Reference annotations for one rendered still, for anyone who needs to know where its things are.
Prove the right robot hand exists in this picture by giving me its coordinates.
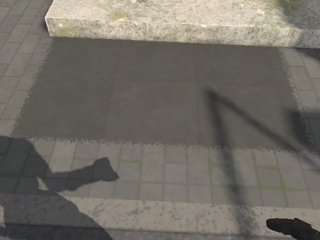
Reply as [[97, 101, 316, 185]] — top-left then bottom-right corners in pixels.
[[266, 218, 320, 240]]

